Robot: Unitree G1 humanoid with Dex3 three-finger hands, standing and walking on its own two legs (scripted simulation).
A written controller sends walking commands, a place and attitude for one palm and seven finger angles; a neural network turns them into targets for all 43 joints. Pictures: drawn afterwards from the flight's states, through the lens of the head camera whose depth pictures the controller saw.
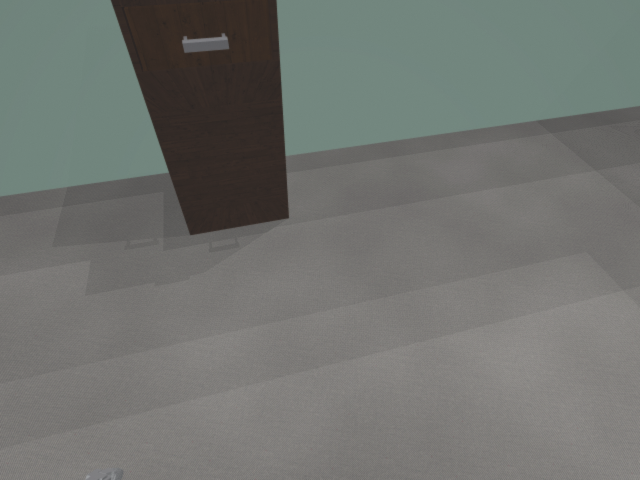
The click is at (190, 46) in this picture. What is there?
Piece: drawer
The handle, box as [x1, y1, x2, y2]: [182, 33, 228, 52]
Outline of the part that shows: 227,38 224,35 224,33 221,33 221,37 187,39 186,36 183,36 184,39 182,40 184,52 228,48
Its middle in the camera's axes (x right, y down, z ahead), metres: -0.34 -0.57 +1.11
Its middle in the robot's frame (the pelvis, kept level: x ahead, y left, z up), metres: +1.20 +0.40 +0.03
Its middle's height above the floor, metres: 0.80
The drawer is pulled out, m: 0.00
